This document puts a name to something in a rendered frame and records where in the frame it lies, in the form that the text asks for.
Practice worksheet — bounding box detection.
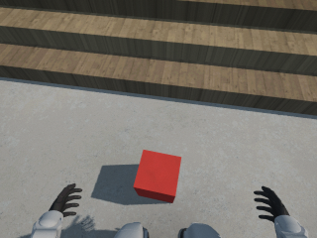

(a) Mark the right robot forearm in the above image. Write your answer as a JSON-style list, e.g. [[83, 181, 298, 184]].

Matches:
[[274, 215, 309, 238]]

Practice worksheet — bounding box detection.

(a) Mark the right robot thigh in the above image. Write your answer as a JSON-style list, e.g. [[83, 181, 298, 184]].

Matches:
[[183, 223, 222, 238]]

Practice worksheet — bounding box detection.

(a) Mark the carton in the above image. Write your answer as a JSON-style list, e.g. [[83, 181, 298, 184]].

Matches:
[[133, 150, 181, 203]]

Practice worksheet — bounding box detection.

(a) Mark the robot right hand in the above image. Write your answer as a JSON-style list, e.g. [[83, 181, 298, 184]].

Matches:
[[254, 186, 290, 223]]

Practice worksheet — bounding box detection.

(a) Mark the left robot thigh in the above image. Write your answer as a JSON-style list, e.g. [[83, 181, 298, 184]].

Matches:
[[114, 222, 149, 238]]

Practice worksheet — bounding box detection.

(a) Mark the left robot forearm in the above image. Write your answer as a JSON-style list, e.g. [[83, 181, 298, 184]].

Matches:
[[29, 210, 63, 238]]

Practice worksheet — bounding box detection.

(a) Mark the robot thigh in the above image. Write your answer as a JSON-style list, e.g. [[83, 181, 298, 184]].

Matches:
[[183, 223, 222, 238], [114, 222, 149, 238]]

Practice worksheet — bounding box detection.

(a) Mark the robot left hand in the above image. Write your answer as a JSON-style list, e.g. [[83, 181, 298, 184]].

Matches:
[[49, 183, 82, 217]]

